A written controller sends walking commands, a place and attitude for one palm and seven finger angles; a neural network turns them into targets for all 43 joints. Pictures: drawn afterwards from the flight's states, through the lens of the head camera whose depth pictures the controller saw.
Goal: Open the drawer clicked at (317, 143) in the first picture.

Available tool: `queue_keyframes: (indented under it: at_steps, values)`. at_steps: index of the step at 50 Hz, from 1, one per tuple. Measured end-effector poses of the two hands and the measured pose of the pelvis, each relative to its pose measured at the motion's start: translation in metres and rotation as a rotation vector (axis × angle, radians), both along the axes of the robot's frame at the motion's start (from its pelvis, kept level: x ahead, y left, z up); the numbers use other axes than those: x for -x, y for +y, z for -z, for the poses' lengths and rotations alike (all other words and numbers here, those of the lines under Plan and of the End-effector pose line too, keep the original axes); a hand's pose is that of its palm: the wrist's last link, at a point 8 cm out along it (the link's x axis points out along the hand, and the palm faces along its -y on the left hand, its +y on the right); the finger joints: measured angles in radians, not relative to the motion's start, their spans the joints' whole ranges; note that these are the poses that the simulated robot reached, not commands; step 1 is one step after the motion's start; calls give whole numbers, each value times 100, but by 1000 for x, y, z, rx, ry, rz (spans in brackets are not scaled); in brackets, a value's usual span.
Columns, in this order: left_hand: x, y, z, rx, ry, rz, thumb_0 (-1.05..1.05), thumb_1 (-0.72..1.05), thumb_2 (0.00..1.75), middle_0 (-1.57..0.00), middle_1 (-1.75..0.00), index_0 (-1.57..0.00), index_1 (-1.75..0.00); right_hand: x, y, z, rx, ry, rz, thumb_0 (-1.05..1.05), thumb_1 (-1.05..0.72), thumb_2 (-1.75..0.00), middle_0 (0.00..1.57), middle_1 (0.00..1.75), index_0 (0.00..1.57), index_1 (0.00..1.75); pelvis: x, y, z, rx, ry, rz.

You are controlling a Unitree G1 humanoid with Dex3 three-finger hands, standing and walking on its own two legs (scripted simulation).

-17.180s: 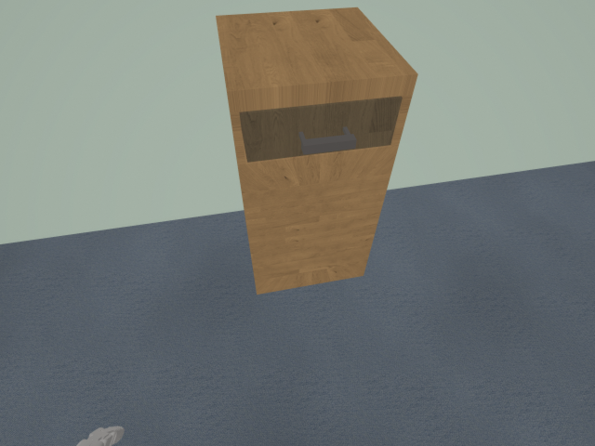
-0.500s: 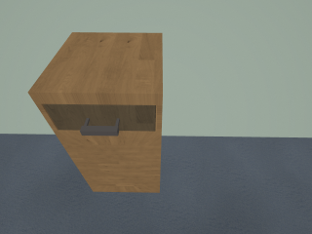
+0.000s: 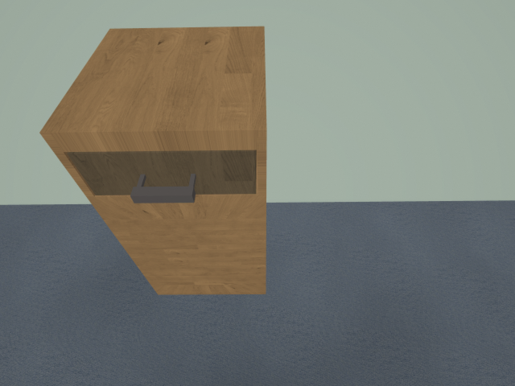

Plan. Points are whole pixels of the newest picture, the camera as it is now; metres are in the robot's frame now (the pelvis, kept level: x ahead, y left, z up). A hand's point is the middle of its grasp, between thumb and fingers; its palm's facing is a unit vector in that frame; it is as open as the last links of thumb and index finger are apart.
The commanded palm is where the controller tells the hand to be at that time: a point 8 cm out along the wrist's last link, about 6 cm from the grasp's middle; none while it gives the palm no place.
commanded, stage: come to a stop and stand still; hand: left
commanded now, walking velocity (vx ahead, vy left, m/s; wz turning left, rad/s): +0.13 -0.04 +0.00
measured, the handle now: (165, 186) +0.50 +0.24 -0.04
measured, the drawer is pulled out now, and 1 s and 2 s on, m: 0.00 0.00 0.00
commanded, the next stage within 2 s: look again from close up in 1.26 s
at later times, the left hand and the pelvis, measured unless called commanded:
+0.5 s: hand out of the picture +0.00 +0.23 -0.16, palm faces -0.04 -0.98 -0.21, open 7.4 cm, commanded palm none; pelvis -0.03 +0.04 +0.01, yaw -1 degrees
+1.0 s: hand out of the picture +0.02 +0.16 -0.18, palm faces +0.00 -0.99 -0.16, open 7.3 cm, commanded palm none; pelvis +0.03 +0.00 +0.00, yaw -1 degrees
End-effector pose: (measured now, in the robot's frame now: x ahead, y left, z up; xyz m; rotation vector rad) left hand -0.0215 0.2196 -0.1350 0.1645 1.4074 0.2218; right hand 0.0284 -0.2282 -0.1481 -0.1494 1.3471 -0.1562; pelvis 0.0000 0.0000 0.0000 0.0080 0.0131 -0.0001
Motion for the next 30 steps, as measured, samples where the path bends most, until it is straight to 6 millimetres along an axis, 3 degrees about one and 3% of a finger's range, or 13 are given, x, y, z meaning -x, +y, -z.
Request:
queue_keyframes:
  at_steps: [8, 13, 18, 24, 30]
  values:
    - [-7, 38, 9, -7, -123, 57, 0, 90, 90, -20, -30, -20, -30, -11, 21, -8, 12, -179, -21, 0, -91, -90, 20, 30, 20, 29, 22, 23, 8, 30, -31, -23]
    - [-14, 54, 12, 13, -156, 73, 0, 90, 90, -20, -30, -20, -30, 10, 38, -9, 17, -165, -38, 0, -93, -90, 20, 30, 20, 29, 28, 37, 9, 25, -42, -1]
    - [-18, 62, 2, 26, -147, 105, 0, 90, 90, -19, -30, -20, -30, 47, 40, -14, 18, -86, -12, 0, -93, -90, 20, 30, 20, 29, 34, 43, 0, 24, -22, 8]
    - [-17, 58, -4, 33, -97, 113, 0, 91, 90, -19, -30, -20, -30, 88, 36, -20, 22, 32, 27, 0, -92, -90, 20, 30, 20, 30, 33, 37, -7, 20, 4, 12]
    - [-29, 32, 4, 47, -88, 132, 0, 91, 90, -19, -30, -20, -30, 111, 23, -13, 9, 117, 71, 0, -91, -90, 20, 30, 20, 30, 25, 19, -2, 5, 11, 18]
